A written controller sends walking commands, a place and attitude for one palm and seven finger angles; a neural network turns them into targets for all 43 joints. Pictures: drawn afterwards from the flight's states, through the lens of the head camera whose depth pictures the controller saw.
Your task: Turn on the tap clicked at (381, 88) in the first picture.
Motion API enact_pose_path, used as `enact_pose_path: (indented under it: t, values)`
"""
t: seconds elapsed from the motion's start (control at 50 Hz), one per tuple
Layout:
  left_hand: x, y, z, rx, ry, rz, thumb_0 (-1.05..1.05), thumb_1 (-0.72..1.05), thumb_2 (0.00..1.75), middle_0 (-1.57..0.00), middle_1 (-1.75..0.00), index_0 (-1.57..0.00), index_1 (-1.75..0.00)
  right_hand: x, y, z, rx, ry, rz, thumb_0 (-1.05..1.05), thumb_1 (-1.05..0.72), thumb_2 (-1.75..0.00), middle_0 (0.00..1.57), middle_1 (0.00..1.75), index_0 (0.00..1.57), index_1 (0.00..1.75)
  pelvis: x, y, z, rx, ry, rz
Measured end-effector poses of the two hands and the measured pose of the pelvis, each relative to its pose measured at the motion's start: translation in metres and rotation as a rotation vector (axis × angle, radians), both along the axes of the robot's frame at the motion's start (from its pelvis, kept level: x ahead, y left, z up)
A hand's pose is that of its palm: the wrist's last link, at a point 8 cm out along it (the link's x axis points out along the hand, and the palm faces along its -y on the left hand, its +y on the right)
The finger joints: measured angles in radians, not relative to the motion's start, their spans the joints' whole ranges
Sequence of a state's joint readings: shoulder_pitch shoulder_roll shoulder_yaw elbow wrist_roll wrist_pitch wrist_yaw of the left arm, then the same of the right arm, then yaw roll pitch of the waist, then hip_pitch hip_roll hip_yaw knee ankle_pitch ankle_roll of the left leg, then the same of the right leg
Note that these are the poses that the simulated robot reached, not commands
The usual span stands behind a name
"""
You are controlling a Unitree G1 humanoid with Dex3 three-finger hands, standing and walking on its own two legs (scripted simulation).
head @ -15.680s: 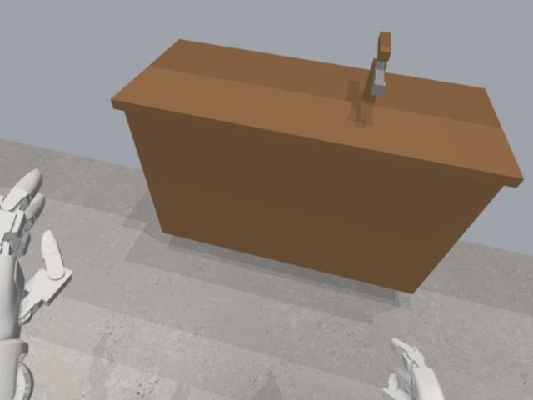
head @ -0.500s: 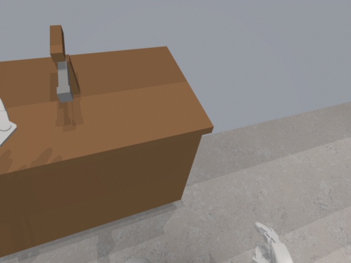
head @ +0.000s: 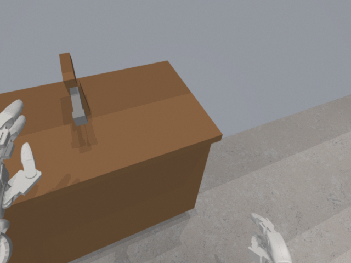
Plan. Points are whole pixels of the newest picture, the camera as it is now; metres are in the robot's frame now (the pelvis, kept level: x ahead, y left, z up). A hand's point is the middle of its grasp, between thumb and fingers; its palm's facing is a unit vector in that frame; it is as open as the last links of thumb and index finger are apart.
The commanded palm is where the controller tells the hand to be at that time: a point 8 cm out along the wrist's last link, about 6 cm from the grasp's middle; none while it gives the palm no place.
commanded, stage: come to a stop and stand still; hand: left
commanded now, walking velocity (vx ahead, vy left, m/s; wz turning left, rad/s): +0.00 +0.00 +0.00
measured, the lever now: (80, 117) +0.42 +0.28 +0.09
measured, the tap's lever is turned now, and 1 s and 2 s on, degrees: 0 0 0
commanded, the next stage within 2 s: look again from close up in 0.36 s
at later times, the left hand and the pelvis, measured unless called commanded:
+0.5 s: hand (40, 180) +0.21 +0.24 +0.16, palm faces +0.39 -0.84 -0.38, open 7.4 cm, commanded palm +0.15 +0.27 +0.18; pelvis -0.01 -0.01 +0.00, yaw +0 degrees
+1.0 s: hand (59, 173) +0.22 +0.22 +0.16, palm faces +0.40 -0.85 -0.34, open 7.4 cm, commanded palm +0.17 +0.25 +0.18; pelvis +0.01 -0.03 +0.00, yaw +1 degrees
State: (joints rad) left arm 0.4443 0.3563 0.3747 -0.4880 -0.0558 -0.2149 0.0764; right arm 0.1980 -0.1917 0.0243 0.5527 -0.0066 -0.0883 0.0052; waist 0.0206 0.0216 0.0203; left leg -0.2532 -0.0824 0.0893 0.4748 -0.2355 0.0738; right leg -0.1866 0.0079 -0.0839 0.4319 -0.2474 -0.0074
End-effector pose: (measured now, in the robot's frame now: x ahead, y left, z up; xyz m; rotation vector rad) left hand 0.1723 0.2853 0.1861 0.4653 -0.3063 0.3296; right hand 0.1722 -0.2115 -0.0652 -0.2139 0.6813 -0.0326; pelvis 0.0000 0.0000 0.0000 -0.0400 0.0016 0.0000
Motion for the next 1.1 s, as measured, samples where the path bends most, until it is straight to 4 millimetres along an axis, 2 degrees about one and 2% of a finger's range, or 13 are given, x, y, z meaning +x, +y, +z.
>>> enact_pose_path:
  t: [0.14,0.24,0.34,0.48,0.62,0.74,0.86,1.1]
  values:
    - [-0.015,0.015,-0.015,-0.060,0.036,0.084,0.02,0.89,0.90,-0.21,-0.30,-0.21,-0.30,-0.007,-0.003,0.006,-0.036,-0.011,0.003,0.01,-0.91,-0.90,0.21,0.30,0.20,0.30,-0.012,0.000,0.002,0.006,-0.019,-0.002]
    - [-0.014,0.006,-0.017,-0.096,-0.002,0.068,0.02,0.89,0.90,-0.21,-0.30,-0.20,-0.30,-0.014,-0.006,0.012,-0.056,-0.019,0.011,0.01,-0.91,-0.90,0.21,0.30,0.20,0.30,-0.017,-0.003,0.003,0.017,-0.022,-0.001]
    - [-0.009,-0.006,-0.009,-0.066,-0.022,0.022,0.02,0.89,0.90,-0.21,-0.30,-0.20,-0.30,-0.019,-0.009,0.012,-0.053,-0.017,0.010,0.01,-0.91,-0.90,0.21,0.30,0.20,0.30,-0.018,-0.006,0.004,0.020,-0.018,0.010]
    - [-0.008,-0.004,-0.008,-0.012,0.020,0.027,0.02,0.89,0.90,-0.21,-0.30,-0.21,-0.30,-0.021,-0.017,0.006,-0.045,0.017,-0.008,0.01,-0.90,-0.90,0.21,0.30,0.20,0.30,-0.009,-0.011,0.005,0.012,-0.002,0.006]
    - [0.003,-0.010,-0.015,-0.056,0.033,0.041,0.02,0.89,0.90,-0.21,-0.30,-0.21,-0.30,-0.011,-0.025,0.001,-0.057,0.041,-0.001,0.01,-0.91,-0.90,0.21,0.30,0.20,0.30,0.000,-0.015,0.004,0.017,0.002,0.012]
    - [0.010,-0.022,-0.009,-0.041,0.021,0.008,0.02,0.89,0.90,-0.21,-0.30,-0.21,-0.30,0.004,-0.029,0.005,-0.047,0.011,-0.004,0.01,-0.91,-0.90,0.21,0.30,0.20,0.30,0.006,-0.022,0.003,0.016,0.005,0.015]
    - [0.009,-0.023,-0.007,-0.031,0.033,0.022,0.02,0.89,0.90,-0.21,-0.30,-0.21,-0.30,0.016,-0.033,0.009,-0.039,-0.013,-0.010,0.01,-0.91,-0.90,0.21,0.30,0.20,0.30,0.011,-0.028,0.003,0.014,0.011,0.012]
    - [0.006,-0.032,-0.010,-0.069,0.038,0.045,0.02,0.89,0.90,-0.21,-0.30,-0.21,-0.30,0.017,-0.042,0.008,-0.046,-0.008,-0.011,0.01,-0.91,-0.90,0.21,0.30,0.20,0.30,0.010,-0.034,0.004,0.016,0.004,0.020]
